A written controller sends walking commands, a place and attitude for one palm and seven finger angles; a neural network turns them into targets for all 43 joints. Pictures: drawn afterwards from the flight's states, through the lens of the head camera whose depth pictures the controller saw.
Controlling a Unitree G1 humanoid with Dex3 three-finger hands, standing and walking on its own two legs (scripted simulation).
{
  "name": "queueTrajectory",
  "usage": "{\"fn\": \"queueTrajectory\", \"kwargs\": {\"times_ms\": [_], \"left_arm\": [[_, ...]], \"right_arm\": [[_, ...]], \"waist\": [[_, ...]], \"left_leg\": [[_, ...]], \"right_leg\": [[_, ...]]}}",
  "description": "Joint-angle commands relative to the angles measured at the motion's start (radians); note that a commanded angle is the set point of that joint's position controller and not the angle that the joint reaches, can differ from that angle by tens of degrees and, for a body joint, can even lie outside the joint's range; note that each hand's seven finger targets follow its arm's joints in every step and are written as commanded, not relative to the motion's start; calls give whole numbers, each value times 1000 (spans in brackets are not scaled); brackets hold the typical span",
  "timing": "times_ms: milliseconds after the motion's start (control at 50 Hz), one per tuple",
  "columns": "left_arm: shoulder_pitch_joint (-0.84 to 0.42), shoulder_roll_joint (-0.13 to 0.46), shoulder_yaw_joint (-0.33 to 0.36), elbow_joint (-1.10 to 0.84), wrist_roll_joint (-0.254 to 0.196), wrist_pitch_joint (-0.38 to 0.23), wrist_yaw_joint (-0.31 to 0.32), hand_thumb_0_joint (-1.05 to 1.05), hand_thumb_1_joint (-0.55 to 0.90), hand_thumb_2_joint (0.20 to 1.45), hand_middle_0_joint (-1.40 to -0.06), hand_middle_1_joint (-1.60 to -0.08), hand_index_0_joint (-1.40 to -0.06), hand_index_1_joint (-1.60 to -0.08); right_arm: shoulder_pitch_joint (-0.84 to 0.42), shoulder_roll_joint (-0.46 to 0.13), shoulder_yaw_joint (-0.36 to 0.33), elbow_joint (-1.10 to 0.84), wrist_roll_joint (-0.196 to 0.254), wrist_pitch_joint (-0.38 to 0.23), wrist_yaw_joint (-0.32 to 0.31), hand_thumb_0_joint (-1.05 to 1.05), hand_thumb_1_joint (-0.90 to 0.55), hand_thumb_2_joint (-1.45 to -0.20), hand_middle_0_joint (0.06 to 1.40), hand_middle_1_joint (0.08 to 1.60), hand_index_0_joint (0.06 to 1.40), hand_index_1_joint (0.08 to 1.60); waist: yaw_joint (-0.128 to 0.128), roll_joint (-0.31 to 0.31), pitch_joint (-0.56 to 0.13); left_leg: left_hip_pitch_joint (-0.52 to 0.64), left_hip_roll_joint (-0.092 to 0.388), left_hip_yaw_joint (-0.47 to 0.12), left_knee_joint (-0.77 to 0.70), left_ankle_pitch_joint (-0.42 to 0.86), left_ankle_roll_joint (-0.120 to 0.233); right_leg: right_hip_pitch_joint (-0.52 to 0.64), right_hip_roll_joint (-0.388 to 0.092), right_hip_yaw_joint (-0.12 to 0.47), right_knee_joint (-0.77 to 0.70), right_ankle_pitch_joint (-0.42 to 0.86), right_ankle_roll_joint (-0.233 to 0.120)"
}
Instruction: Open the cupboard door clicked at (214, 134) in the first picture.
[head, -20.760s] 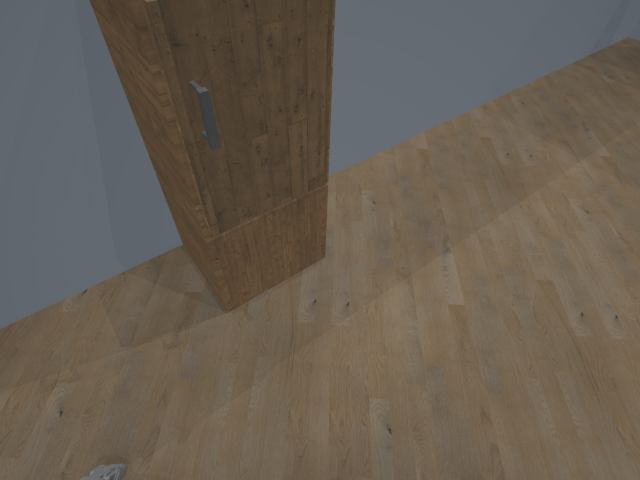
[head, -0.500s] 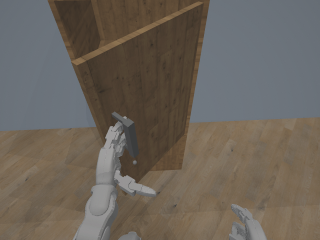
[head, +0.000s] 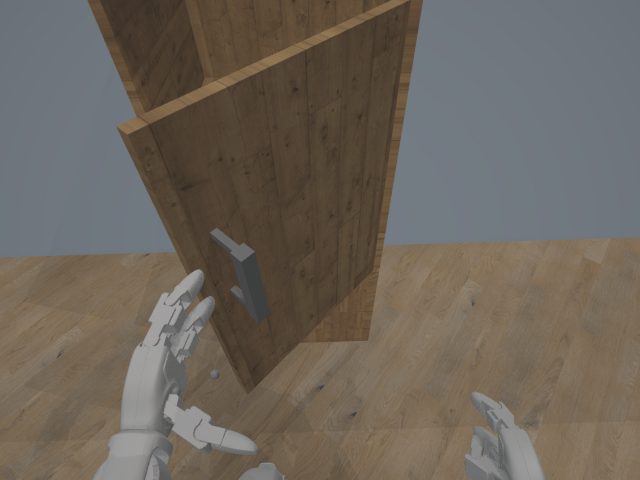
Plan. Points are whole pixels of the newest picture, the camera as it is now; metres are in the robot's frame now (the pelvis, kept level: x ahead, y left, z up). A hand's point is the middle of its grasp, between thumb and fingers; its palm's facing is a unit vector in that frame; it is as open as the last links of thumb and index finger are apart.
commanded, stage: slide the hand sideways off the handle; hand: left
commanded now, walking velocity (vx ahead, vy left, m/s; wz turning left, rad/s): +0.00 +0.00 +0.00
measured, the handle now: (240, 277) +0.34 +0.12 +0.09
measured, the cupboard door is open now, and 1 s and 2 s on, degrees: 46 46 46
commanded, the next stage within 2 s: draw the hand back to the body in 0.22 s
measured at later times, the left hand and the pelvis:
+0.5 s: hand (168, 388) +0.20 +0.17 +0.09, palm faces +0.05 -1.00 -0.04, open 16.4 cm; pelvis +0.00 +0.01 -0.01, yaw +0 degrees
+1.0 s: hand (74, 382) +0.18 +0.23 +0.14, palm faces +0.24 -0.93 -0.29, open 15.2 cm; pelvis +0.00 +0.02 +0.03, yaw +0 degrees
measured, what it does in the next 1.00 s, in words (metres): stands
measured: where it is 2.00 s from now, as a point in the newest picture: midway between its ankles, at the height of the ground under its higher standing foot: outside the picture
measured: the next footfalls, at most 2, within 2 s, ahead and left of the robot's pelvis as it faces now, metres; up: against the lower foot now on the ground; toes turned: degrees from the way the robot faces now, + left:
none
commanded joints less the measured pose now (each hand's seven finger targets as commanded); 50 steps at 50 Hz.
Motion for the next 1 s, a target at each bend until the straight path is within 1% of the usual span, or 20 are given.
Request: {"fn": "queueTrajectory", "kwargs": {"times_ms": [0, 20, 100, 160, 240, 320, 340, 420, 440, 480, 520, 540, 560, 700, 800, 820, 840, 860, 920, 980], "left_arm": [[-21, 89, 103, -252, -41, -81, -27, 0, -500, 300, -150, -300, -150, -300], [-6, 101, 122, -239, -47, -81, -35, 0, -500, 300, -150, -300, -150, -300], [40, 120, 156, -249, -83, -94, -88, 0, -500, 300, -150, -300, -150, -300], [37, 132, 162, -263, -100, -108, -123, 0, -500, 300, -150, -300, -150, -300], [6, 116, 133, -272, -113, -115, -142, 0, -500, 300, -150, -300, -150, -300], [16, 148, 162, -281, -108, -103, -131, 0, -500, 300, -150, -300, -150, -300], [16, 159, 167, -320, -107, -99, -125, 0, -500, 300, -150, -300, -150, -300], [50, 188, 216, -341, -109, -60, -104, 0, -500, 300, -150, -300, -150, -300], [50, 163, 193, -345, -117, -49, -106, 0, -500, 300, -150, -300, -150, -300], [86, 174, 223, -338, -130, -26, -109, 0, -500, 300, -150, -300, -150, -300], [79, 178, 223, -337, -134, 0, -119, 0, -500, 300, -150, -300, -150, -300], [67, 175, 214, -352, -136, 9, -123, 0, -500, 300, -150, -300, -150, -300], [59, 175, 215, -352, -143, 18, -128, 0, -500, 300, -150, -300, -150, -300], [30, 222, 271, -408, -171, 49, -157, 0, -500, 300, -150, -300, -150, -300], [8, 242, 299, -429, -185, 84, -172, 0, -325, 375, -156, -300, -156, -300], [1, 398, 329, -476, -28, 104, -44, 0, -290, 390, -158, -300, -158, -300], [11, 319, 294, -495, -12, 121, 11, 0, -255, 405, -159, -300, -159, -300], [58, 281, 262, -453, 17, 140, 46, 0, -220, 420, -160, -300, -160, -300], [55, 306, 280, -448, 59, 159, 105, 0, -115, 465, -164, -300, -164, -300], [45, 312, 290, -458, 75, 157, 130, 0, -10, 510, -168, -300, -168, -300]], "right_arm": [[-66, -95, -40, -165, 1, -68, -18, 0, -900, -900, 200, 300, 200, 300], [-58, -97, -42, -159, 3, -68, -20, 0, -900, -900, 200, 300, 200, 300], [-56, -100, -47, -158, 8, -74, -29, 0, -900, -900, 200, 300, 200, 300], [-59, -105, -48, -157, 12, -83, -36, 0, -900, -900, 200, 300, 200, 300], [-57, -109, -48, -161, 13, -100, -42, 0, -900, -900, 200, 300, 200, 300], [-59, -110, -51, -163, 17, -106, -44, 0, -900, -900, 200, 300, 200, 300], [-60, -108, -48, -172, 17, -107, -44, 0, -900, -900, 200, 300, 200, 300], [-67, -99, -41, -173, 25, -104, -47, 0, -900, -900, 200, 300, 200, 300], [-73, -95, -36, -177, 26, -108, -46, 0, -900, -900, 200, 300, 200, 300], [-77, -96, -36, -173, 30, -109, -47, 0, -900, -900, 200, 300, 200, 300], [-83, -100, -33, -173, 33, -111, -50, 0, -900, -900, 200, 300, 200, 300], [-86, -100, -28, -176, 34, -115, -49, 0, -900, -900, 200, 300, 200, 300], [-82, -101, -26, -175, 35, -119, -51, 0, -900, -900, 200, 300, 200, 300], [-86, -107, -16, -162, 39, -151, -61, 0, -900, -900, 200, 300, 200, 300], [-96, -110, -8, -153, 45, -174, -65, 0, -900, -900, 200, 300, 200, 300], [-111, -107, -14, -158, 33, -156, -90, 0, -900, -900, 200, 300, 200, 300], [-122, -91, -1, -157, 23, -150, -99, 0, -900, -900, 200, 300, 200, 300], [-114, -85, 3, -139, 22, -141, -100, 0, -900, -900, 200, 300, 200, 300], [-132, -97, 4, -122, 12, -124, -104, 0, -900, -900, 200, 300, 200, 300], [-147, -100, 7, -109, 6, -118, -105, 0, -900, -900, 200, 300, 200, 300]], "waist": [[-4, -43, -145], [-8, -70, -146], [-10, -68, -147], [-15, -36, -140], [-26, -52, -138], [-6, -39, -149], [1, -8, -168], [18, -5, -162], [10, -2, -142], [21, -6, -140], [15, -22, -119], [13, 0, -107], [8, -23, -92], [16, 5, -86], [22, 18, -64], [57, -12, -43], [33, 11, -10], [29, 15, 33], [31, 2, 32], [33, 19, 29]], "left_leg": [[185, -56, 20, -70, 181, 58], [173, -55, 16, -65, 182, 58], [154, -58, 14, -47, 185, 57], [147, -58, 8, -35, 174, 57], [141, -56, -4, -24, 155, 60], [142, -52, -6, -37, 149, 61], [154, -54, -3, -42, 154, 62], [178, -49, -2, -74, 165, 61], [180, -51, -1, -81, 149, 61], [189, -50, 0, -92, 154, 60], [192, -49, -3, -103, 148, 61], [196, -50, -4, -113, 131, 60], [196, -49, -6, -118, 116, 61], [244, -48, -18, -156, 109, 60], [269, -48, -26, -190, 78, 57], [291, -44, 3, -220, 68, 58], [323, -52, 17, -226, 74, 60], [345, -45, 17, -240, 70, 61], [398, -40, 12, -298, 96, 64], [455, -35, 12, -359, 113, 62]], "right_leg": [[-25, 2, 44, -177, 467, 41], [-16, 2, 46, -177, 472, 43], [-20, -4, 56, -170, 522, 55], [-43, -3, 62, -168, 488, 53], [-79, -1, 57, -161, 434, 51], [-79, 9, 45, -155, 372, 38], [-68, 9, 46, -158, 373, 36], [-44, 22, 22, -167, 357, 28], [-49, 20, 22, -178, 346, 31], [-34, 23, 19, -188, 357, 31], [-28, 24, 16, -204, 344, 33], [-37, 24, 12, -212, 319, 33], [-40, 24, 13, -223, 300, 35], [-21, 29, 1, -252, 274, 29], [-11, 28, -6, -281, 231, 27], [-8, 1, 73, -395, 201, 13], [-4, -13, 77, -429, 186, 15], [-4, -12, 54, -437, 172, 17], [59, -7, 36, -467, 208, 18], [118, -6, 23, -487, 233, 20]]}}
